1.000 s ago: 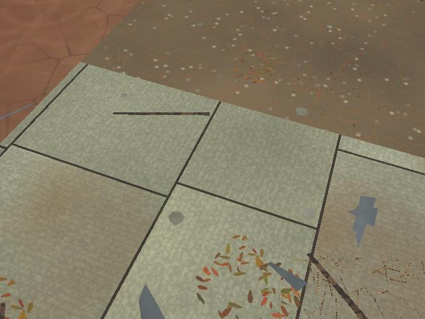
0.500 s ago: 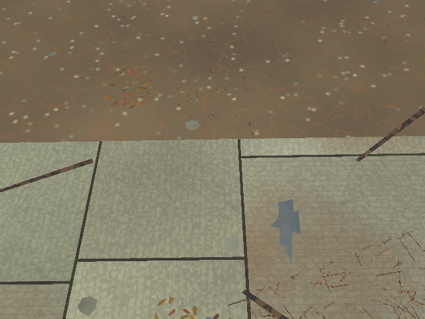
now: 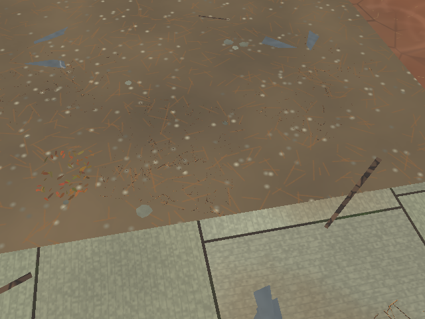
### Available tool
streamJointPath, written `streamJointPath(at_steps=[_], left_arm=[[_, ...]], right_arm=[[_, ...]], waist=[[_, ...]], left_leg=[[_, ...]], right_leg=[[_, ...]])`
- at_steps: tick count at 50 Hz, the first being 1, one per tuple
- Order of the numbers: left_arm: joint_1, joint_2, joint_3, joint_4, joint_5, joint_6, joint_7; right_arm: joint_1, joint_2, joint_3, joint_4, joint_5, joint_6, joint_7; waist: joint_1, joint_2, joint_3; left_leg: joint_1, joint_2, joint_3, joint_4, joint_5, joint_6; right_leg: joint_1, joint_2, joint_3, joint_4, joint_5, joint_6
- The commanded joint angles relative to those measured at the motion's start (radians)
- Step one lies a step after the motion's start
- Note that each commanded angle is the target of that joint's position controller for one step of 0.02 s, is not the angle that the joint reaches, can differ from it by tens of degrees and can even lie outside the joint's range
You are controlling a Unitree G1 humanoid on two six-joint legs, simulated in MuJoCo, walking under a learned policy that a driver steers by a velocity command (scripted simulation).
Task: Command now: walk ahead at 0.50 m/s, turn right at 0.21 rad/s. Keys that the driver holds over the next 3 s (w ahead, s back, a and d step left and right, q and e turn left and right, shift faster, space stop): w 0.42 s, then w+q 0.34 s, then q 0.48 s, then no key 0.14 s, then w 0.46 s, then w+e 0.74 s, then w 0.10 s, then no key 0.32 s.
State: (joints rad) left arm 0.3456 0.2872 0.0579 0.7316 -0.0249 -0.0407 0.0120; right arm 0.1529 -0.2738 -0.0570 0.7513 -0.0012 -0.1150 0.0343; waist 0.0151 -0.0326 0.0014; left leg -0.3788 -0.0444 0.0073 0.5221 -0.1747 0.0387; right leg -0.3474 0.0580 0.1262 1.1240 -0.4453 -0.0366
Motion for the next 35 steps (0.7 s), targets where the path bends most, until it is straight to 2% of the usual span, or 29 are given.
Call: streamJointPath(at_steps=[1,3,4,6,9,12,15,17,18,19,20,21,22,23,24,25,26,27,29,30,32,35], left_arm=[[-0.082,0.113,0.029,-0.111,0.018,-0.026,-0.004],[-0.057,0.078,0.023,-0.099,0.014,-0.024,-0.01],[-0.065,0.067,0.019,-0.102,0.016,-0.023,-0.01],[-0.124,0.051,0.011,-0.123,0.022,-0.026,-0.009],[-0.214,0.027,0.0,-0.14,0.021,-0.034,-0.016],[-0.308,0.018,-0.006,-0.159,0.012,-0.042,-0.029],[-0.38,0.025,-0.004,-0.186,0.003,-0.047,-0.045],[-0.391,0.04,0.0,-0.197,0.003,-0.053,-0.055],[-0.365,0.054,0.006,-0.192,0.005,-0.054,-0.057],[-0.295,0.076,0.018,-0.174,0.01,-0.056,-0.055],[-0.158,0.118,0.04,-0.131,0.015,-0.054,-0.047],[0.028,0.182,0.061,-0.095,0.027,-0.05,-0.035],[0.091,0.27,0.077,-0.082,0.038,-0.043,-0.031],[0.112,0.181,0.057,-0.079,0.026,-0.039,-0.031],[0.048,0.142,0.04,-0.077,0.023,-0.039,-0.028],[-0.013,0.117,0.031,-0.079,0.024,-0.04,-0.028],[-0.068,0.092,0.024,-0.075,0.03,-0.044,-0.032],[-0.105,0.067,0.017,-0.073,0.035,-0.054,-0.034],[-0.131,0.066,0.022,-0.054,0.035,-0.073,-0.037],[-0.134,0.074,0.026,-0.043,0.037,-0.079,-0.036],[-0.124,0.089,0.033,-0.019,0.044,-0.084,-0.028],[-0.115,0.103,0.036,0.004,0.042,-0.081,-0.017]], right_arm=[[0.082,-0.095,-0.019,-0.021,-0.009,0.005,-0.007],[0.081,-0.09,-0.015,-0.012,-0.006,0.001,-0.009],[0.093,-0.105,-0.019,-0.004,-0.002,-0.002,-0.011],[0.116,-0.137,-0.026,0.013,0.005,-0.002,-0.017],[0.151,-0.154,-0.027,0.034,0.013,0.01,-0.024],[0.206,-0.166,-0.025,0.061,0.021,0.02,-0.025],[0.254,-0.173,-0.024,0.087,0.024,0.036,-0.026],[0.259,-0.187,-0.029,0.098,0.026,0.048,-0.03],[0.252,-0.197,-0.032,0.1,0.027,0.054,-0.033],[0.233,-0.207,-0.034,0.098,0.029,0.058,-0.036],[0.226,-0.196,-0.029,0.095,0.028,0.061,-0.038],[0.212,-0.155,-0.01,0.068,0.007,0.056,-0.041],[0.323,-0.035,0.027,0.045,0.002,0.035,-0.036],[0.298,-0.111,0.012,0.065,0.022,0.017,-0.028],[0.212,-0.167,-0.008,0.038,0.047,0.011,-0.023],[0.154,-0.16,-0.007,0.027,0.046,0.011,-0.023],[0.127,-0.147,-0.009,0.023,0.033,0.017,-0.026],[0.144,-0.137,-0.015,0.031,0.028,0.033,-0.028],[0.183,-0.091,-0.01,0.046,0.03,0.061,-0.031],[0.174,-0.083,-0.01,0.04,0.029,0.069,-0.033],[0.13,-0.079,-0.013,0.023,0.026,0.076,-0.035],[0.062,-0.067,-0.011,0.004,0.022,0.068,-0.021]], waist=[[-0.039,0.114,0.006],[-0.02,0.144,-0.004],[-0.02,0.141,-0.004],[-0.032,0.116,0.007],[-0.063,0.106,0.014],[-0.1,0.105,0.033],[-0.118,0.108,0.057],[-0.102,0.118,0.06],[-0.079,0.126,0.045],[-0.03,0.131,0.003],[0.038,0.114,-0.087],[0.114,0.048,-0.234],[0.069,-0.213,-0.358],[0.105,-0.192,-0.394],[0.098,-0.13,-0.224],[0.071,-0.066,-0.138],[0.04,-0.039,-0.071],[0.005,-0.056,-0.044],[-0.029,-0.061,-0.022],[-0.035,-0.051,-0.005],[-0.032,-0.028,0.019],[-0.014,-0.02,0.035]], left_leg=[[0.289,0.295,-0.421,-0.304,-0.137,0.172],[0.239,0.256,-0.333,-0.336,-0.014,0.175],[0.234,0.255,-0.301,-0.348,0.042,0.185],[0.245,0.261,-0.252,-0.37,0.141,0.197],[0.261,0.233,-0.163,-0.376,0.212,0.173],[0.273,0.225,-0.118,-0.365,0.216,0.156],[0.343,0.264,-0.133,-0.336,0.226,0.149],[0.4,0.292,-0.142,-0.297,0.287,0.135],[0.418,0.297,-0.138,-0.261,0.368,0.125],[0.417,0.281,-0.113,-0.179,0.525,0.11],[0.374,0.236,-0.071,-0.021,0.635,0.086],[0.189,0.191,-0.035,0.247,0.453,0.05],[-0.223,0.017,0.0,0.624,-0.166,-0.02],[-0.34,0.028,-0.132,0.759,-0.396,-0.016],[-0.409,0.078,-0.13,0.791,-0.331,-0.01],[-0.386,0.123,-0.105,0.749,-0.245,-0.009],[-0.356,0.15,-0.097,0.691,-0.186,-0.015],[-0.297,0.174,-0.108,0.654,-0.141,-0.019],[-0.236,0.179,-0.109,0.629,-0.094,-0.035],[-0.25,0.178,-0.117,0.612,-0.063,-0.043],[-0.304,0.174,-0.137,0.544,0.027,-0.053],[-0.306,0.161,-0.115,0.367,0.202,-0.05]], right_leg=[[-0.375,-0.137,0.003,0.042,0.112,-0.002],[-0.317,-0.153,-0.029,-0.019,0.151,0.008],[-0.323,-0.158,-0.041,-0.051,0.173,0.015],[-0.355,-0.168,-0.056,-0.156,0.244,0.033],[-0.33,-0.16,-0.081,-0.343,0.399,0.043],[-0.274,-0.131,-0.111,-0.488,0.498,0.045],[-0.271,-0.113,-0.117,-0.561,0.475,0.029],[-0.255,-0.102,-0.119,-0.601,0.406,0.003],[-0.206,-0.089,-0.127,-0.62,0.375,-0.012],[-0.093,-0.063,-0.152,-0.65,0.369,-0.033],[0.113,-0.047,-0.167,-0.669,0.395,-0.065],[0.422,-0.19,-0.02,-0.615,0.448,-0.127],[0.762,-0.443,0.431,-0.683,0.294,-0.277],[0.753,-0.471,0.585,-0.776,0.169,-0.292],[0.623,-0.438,0.424,-0.796,0.175,-0.246],[0.483,-0.389,0.292,-0.824,0.229,-0.213],[0.363,-0.352,0.211,-0.866,0.274,-0.195],[0.28,-0.321,0.142,-0.905,0.321,-0.18],[0.189,-0.312,0.056,-0.966,0.388,-0.184],[0.172,-0.311,0.014,-0.985,0.426,-0.185],[0.183,-0.308,-0.057,-1.001,0.486,-0.18],[0.212,-0.278,-0.168,-1.009,0.529,-0.149]])
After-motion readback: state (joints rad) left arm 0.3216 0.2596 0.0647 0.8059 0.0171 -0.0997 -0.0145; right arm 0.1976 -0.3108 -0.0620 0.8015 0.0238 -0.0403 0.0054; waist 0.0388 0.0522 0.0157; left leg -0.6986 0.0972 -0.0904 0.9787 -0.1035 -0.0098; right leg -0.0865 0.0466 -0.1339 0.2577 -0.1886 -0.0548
